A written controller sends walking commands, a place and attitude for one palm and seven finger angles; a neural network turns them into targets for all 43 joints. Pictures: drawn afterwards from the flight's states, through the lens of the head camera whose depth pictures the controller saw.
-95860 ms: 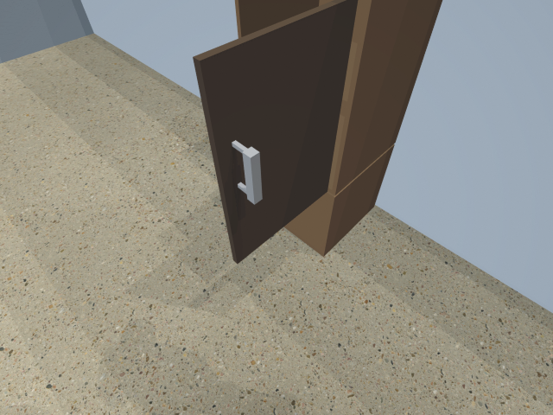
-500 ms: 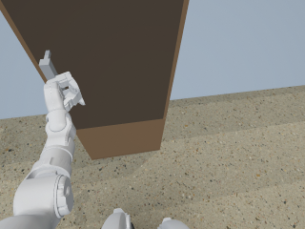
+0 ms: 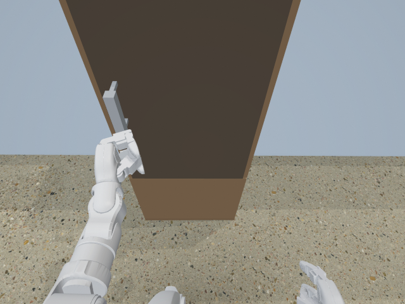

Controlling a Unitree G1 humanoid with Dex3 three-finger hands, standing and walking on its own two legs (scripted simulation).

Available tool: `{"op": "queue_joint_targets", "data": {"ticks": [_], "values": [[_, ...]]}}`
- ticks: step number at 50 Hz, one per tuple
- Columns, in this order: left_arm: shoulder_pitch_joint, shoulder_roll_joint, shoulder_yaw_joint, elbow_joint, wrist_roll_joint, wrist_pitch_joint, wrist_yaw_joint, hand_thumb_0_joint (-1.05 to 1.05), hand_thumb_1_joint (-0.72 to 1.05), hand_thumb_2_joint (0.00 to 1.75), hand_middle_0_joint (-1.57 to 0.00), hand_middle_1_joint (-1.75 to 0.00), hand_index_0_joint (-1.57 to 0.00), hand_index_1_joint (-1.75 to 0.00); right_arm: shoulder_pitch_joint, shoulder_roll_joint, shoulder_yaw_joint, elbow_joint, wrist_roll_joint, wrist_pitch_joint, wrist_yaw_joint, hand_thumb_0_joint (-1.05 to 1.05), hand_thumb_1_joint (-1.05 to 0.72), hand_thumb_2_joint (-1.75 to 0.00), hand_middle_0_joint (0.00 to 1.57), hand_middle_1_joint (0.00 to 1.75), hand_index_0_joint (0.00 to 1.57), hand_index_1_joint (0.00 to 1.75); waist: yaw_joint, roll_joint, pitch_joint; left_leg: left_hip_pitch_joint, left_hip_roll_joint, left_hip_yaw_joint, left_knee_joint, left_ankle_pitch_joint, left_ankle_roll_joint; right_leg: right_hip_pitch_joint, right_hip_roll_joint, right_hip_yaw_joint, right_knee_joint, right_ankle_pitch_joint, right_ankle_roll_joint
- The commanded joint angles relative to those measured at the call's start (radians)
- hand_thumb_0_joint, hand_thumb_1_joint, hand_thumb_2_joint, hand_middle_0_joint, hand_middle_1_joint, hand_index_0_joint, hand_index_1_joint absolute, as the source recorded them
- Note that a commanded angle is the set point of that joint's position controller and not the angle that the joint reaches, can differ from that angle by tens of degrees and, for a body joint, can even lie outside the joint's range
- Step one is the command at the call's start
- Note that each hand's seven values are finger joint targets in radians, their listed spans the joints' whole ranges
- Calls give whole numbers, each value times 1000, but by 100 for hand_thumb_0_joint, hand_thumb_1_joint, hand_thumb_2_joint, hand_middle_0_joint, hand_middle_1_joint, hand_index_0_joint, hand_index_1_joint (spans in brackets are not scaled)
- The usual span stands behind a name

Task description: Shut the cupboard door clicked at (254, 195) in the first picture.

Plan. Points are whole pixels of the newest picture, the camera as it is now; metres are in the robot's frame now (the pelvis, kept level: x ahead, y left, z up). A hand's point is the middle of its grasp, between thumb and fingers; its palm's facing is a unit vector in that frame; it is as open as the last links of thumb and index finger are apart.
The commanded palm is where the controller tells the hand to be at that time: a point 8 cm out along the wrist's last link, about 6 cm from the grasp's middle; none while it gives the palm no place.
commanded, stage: draw the hand back to the body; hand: left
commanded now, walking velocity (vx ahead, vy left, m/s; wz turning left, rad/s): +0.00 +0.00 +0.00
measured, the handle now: (118, 110) +0.53 +0.23 +0.06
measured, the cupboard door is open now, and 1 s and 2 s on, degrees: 0 0 0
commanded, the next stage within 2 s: step back with the hand held close in 1.52 s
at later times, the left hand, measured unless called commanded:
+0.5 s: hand (90, 176) +0.30 +0.20 +0.14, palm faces +0.17 -0.98 -0.10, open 3.1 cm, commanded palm +0.26 +0.25 +0.15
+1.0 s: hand out of the picture +0.23 +0.27 +0.20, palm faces +0.39 -0.85 -0.35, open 5.0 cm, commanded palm +0.18 +0.31 +0.22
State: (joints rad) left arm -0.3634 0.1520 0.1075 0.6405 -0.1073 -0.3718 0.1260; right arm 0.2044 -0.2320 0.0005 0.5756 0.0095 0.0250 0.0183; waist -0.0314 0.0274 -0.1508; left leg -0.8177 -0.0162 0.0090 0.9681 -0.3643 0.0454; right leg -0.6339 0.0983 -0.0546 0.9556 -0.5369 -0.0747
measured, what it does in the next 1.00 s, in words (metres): rises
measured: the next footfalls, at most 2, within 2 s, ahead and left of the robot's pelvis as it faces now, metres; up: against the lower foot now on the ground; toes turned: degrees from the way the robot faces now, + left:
none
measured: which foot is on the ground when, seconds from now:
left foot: down 0.00-1.00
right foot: down 0.00-1.00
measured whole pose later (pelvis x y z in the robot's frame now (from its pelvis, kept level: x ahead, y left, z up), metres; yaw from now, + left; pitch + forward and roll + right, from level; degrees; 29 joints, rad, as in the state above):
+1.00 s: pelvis +0.02 +0.02 +0.06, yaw +1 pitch -3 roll -1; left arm 0.37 0.34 0.24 -0.27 -0.08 -0.06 0.09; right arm 0.19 -0.22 0.06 0.58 0.04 -0.03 -0.04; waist 0.06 0.07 -0.03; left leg -0.23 -0.07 0.02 0.45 -0.18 0.08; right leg -0.04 0.05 -0.01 0.40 -0.32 -0.03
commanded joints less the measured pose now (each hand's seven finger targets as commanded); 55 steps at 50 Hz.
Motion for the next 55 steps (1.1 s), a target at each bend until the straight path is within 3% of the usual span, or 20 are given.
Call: {"op": "queue_joint_targets", "data": {"ticks": [1,3,6,7,11,13,15,17,21,22,23,24,26,32,39,44,47,48,52,55], "values": [[-272,182,67,-337,-21,-63,-27,0,90,90,-130,-150,-130,-150,49,-139,-43,-116,9,-22,-20,0,-90,-90,20,30,20,30,9,48,-367,461,13,-51,-101,276,-9,27,-49,89,-178,501,72],[-207,193,78,-371,-36,-35,-45,0,90,90,-130,-150,-130,-150,41,-138,-38,-129,16,-21,-26,0,-90,-90,20,30,20,30,14,24,-353,462,13,-48,-119,282,-4,61,-49,94,-199,529,86],[-156,188,73,-395,-69,17,-76,0,90,90,-130,-150,-130,-150,24,-137,-28,-140,32,-20,-37,0,-90,-90,20,30,20,30,5,-52,-247,407,12,-44,-157,210,5,106,-58,112,-256,515,107],[-110,212,101,-398,-80,35,-84,0,90,90,-130,-150,-130,-150,22,-143,-27,-146,35,-21,-43,0,-90,-90,20,30,20,30,15,-66,-226,395,9,-44,-168,197,7,127,-60,121,-274,506,114],[-57,187,77,-471,-107,79,-119,0,90,90,-130,-150,-130,-150,-3,-139,-21,-149,49,-37,-55,0,-90,-90,20,30,20,30,11,-52,-154,421,10,-44,-218,154,9,130,-64,116,-328,434,111],[-23,209,101,-525,-116,86,-127,0,90,90,-130,-150,-130,-150,-14,-138,-21,-151,50,-49,-62,0,-90,-90,20,30,20,30,19,-49,-161,437,8,-44,-229,157,12,154,-73,129,-343,442,120],[10,216,105,-587,-119,89,-134,0,90,90,-130,-150,-130,-150,-27,-133,-19,-154,52,-61,-65,0,-90,-90,20,30,20,30,29,-2,-167,473,8,-42,-250,163,10,158,-65,114,-347,414,106],[39,240,120,-628,-122,94,-137,0,90,90,-130,-150,-130,-150,-36,-136,-18,-158,53,-75,-69,0,-90,-90,20,30,20,30,30,1,-139,480,7,-42,-262,141,12,157,-64,116,-367,357,105],[94,241,123,-730,-126,114,-138,0,90,90,-119,-138,-119,-138,-74,-127,-12,-164,56,-103,-75,0,-90,-90,20,30,20,30,42,45,-125,529,11,-48,-305,144,9,167,-56,94,-382,317,81],[128,258,138,-748,-129,125,-137,0,90,90,-116,-135,-116,-135,-71,-131,-12,-166,56,-108,-77,0,-90,-90,20,30,20,30,48,27,-131,535,11,-50,-310,142,12,178,-55,93,-388,309,85],[176,354,110,-728,-9,150,-89,0,90,90,-113,-132,-113,-132,-79,-123,-13,-163,53,-83,-83,0,-90,-90,20,30,20,30,39,34,-82,559,9,-69,-346,113,3,188,-98,138,-459,332,81],[193,300,80,-774,-6,163,-69,0,90,90,-111,-129,-111,-129,-87,-115,-7,-177,55,-75,-86,0,-90,-90,20,30,20,30,31,28,-71,579,12,-68,-370,115,6,207,-101,125,-477,324,80],[249,290,68,-817,5,181,-53,0,90,90,-105,-123,-105,-123,-101,-117,-5,-182,53,-74,-90,0,-90,-90,20,30,20,30,32,10,-45,618,19,-73,-399,123,7,220,-92,101,-493,315,69],[359,332,121,-898,10,213,-33,0,90,90,-89,-105,-89,-105,-132,-117,7,-179,46,-72,-96,0,-90,-90,20,30,20,30,47,-1,30,695,32,-85,-500,125,4,280,-79,77,-570,282,50],[445,327,151,-1048,22,226,-22,0,90,90,-69,-84,-69,-84,-140,-106,18,-169,35,-100,-86,0,-90,-90,20,30,20,30,59,99,21,799,47,-117,-575,184,-16,355,-79,59,-598,338,35],[536,354,210,-1109,23,235,-17,0,90,90,-56,-69,-56,-69,-144,-105,14,-159,26,-112,-80,0,-90,-90,20,30,20,30,71,34,28,808,50,-110,-591,256,-18,398,-79,50,-617,381,37],[602,379,260,-1117,23,243,-17,0,90,90,-47,-60,-47,-60,-148,-110,10,-149,23,-116,-74,0,-90,-90,20,30,20,30,80,45,46,806,51,-104,-594,294,-21,410,-78,52,-632,404,38],[618,359,251,-1132,18,245,-19,0,90,90,-45,-57,-45,-57,-145,-102,9,-151,24,-114,-73,0,-90,-90,20,30,20,30,78,54,43,804,49,-98,-597,303,-22,428,-85,50,-627,405,39],[681,413,332,-1168,17,243,-17,0,90,90,-34,-45,-34,-45,-152,-108,3,-145,22,-117,-69,0,-90,-90,20,30,20,30,91,50,43,800,49,-90,-593,321,-20,438,-83,51,-641,419,41],[716,409,347,-1234,14,233,-16,0,90,90,-25,-36,-25,-36,-153,-99,-1,-147,22,-123,-66,0,-90,-90,20,30,20,30,91,73,36,805,49,-87,-588,338,-22,446,-89,48,-635,425,41]]}}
